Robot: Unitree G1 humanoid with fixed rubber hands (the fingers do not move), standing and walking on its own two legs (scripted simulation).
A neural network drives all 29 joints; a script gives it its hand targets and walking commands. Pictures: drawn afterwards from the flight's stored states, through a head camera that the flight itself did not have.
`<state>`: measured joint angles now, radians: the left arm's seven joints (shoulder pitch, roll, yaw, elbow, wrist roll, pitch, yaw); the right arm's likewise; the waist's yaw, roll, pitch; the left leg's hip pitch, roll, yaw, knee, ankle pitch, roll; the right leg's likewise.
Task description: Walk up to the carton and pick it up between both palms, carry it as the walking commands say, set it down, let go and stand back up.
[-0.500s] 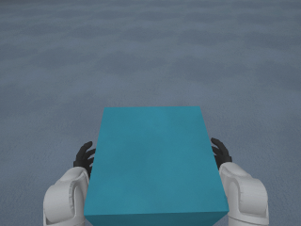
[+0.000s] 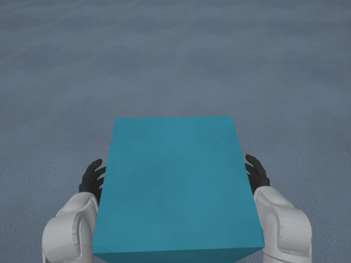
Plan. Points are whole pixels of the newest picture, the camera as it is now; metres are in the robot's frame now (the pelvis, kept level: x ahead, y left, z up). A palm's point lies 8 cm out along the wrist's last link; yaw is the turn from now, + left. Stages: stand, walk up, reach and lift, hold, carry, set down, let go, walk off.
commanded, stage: carry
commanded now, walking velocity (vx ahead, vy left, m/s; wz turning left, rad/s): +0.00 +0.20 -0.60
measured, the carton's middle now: (175, 198) +0.28 +0.00 +0.02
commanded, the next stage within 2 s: none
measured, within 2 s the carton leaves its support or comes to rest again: neither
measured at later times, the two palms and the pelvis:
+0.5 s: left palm (98, 194) +0.28 +0.17 +0.05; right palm (257, 248) +0.16 -0.14 +0.05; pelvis -0.02 +0.10 -0.03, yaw -19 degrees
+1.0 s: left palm (91, 181) +0.31 +0.19 +0.06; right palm out of the picture +0.09 -0.07 +0.06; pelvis +0.00 +0.22 -0.03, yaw -40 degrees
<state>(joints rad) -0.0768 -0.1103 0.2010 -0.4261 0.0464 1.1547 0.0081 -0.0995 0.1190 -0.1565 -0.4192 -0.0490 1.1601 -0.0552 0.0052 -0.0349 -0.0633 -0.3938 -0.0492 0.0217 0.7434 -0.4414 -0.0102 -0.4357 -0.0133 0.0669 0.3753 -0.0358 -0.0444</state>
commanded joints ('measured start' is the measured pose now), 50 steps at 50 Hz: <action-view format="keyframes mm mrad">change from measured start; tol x32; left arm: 1 -428 -683 -771 -108 -314 15 -227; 50 -361 -728 -778 -41 -314 41 -211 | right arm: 1 -426 774 796 -70 308 -1 191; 50 -329 728 745 -67 275 9 215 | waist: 1 7 -214 -271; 7 2 293 -211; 21 5 171 -267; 24 27 -316 -277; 35 -13 -165 -291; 38 -12 370 -270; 50 11 5 -226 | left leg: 1 58 -37 47 -136 -1 19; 7 239 460 -250 -629 -108 207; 18 368 322 107 -197 964 168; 22 135 307 156 39 778 31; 24 -312 106 68 334 -165 -72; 37 284 408 -242 -466 187 74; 50 -35 320 154 -28 298 10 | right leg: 1 203 -208 255 -177 -408 3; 10 -198 -57 -134 771 -386 85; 19 -54 0 -251 342 -382 41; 24 477 -457 438 54 671 -182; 35 101 -174 69 171 5 1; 38 -250 -13 -165 681 -643 78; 50 282 -169 -30 -22 -144 30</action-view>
